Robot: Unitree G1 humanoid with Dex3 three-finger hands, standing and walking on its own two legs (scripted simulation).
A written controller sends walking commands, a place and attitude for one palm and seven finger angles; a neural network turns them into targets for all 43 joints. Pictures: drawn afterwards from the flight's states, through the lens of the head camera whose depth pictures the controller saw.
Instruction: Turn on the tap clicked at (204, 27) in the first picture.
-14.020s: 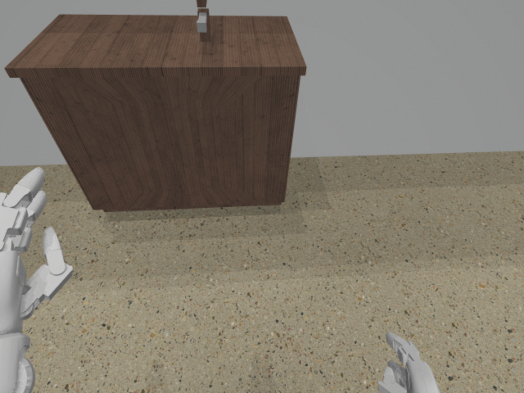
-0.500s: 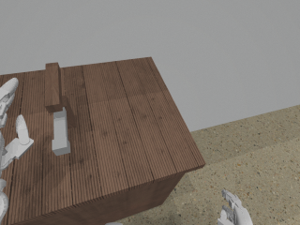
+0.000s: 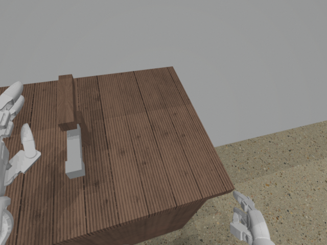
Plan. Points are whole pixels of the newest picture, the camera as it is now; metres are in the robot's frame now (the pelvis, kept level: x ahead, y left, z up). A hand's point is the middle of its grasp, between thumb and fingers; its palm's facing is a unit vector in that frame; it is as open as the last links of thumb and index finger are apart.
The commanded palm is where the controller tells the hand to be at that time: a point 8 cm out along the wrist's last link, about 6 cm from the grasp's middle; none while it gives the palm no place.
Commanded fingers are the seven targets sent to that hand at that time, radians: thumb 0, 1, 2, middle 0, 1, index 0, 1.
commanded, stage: look again from close up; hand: left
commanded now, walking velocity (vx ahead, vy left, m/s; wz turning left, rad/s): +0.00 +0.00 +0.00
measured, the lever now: (75, 168) +0.23 +0.20 +0.10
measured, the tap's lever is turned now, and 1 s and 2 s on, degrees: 0 0 0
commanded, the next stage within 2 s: shuffle to correct the standing spot in 0.28 s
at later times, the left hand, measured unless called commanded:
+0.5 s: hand (46, 160) +0.21 +0.23 +0.16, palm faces +0.37 -0.83 -0.41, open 7.4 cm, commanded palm +0.15 +0.26 +0.18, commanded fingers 0.00 0.90 0.90 -0.20 -0.30 -0.20 -0.30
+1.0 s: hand (64, 195) +0.16 +0.18 +0.17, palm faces +0.33 -0.80 -0.50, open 7.4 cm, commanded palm +0.10 +0.21 +0.18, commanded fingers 0.00 0.90 0.90 -0.20 -0.30 -0.20 -0.30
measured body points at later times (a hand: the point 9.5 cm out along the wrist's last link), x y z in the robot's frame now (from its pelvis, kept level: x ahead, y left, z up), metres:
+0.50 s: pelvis -0.01 -0.02 +0.00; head +0.02 +0.00 +0.45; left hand +0.19 +0.27 +0.18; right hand +0.16 -0.25 -0.08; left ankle +0.02 +0.09 -0.74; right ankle +0.00 -0.17 -0.74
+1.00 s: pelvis -0.06 -0.07 -0.01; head +0.01 -0.04 +0.43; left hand +0.14 +0.22 +0.20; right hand +0.12 -0.30 -0.09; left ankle -0.04 +0.06 -0.74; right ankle -0.01 -0.17 -0.73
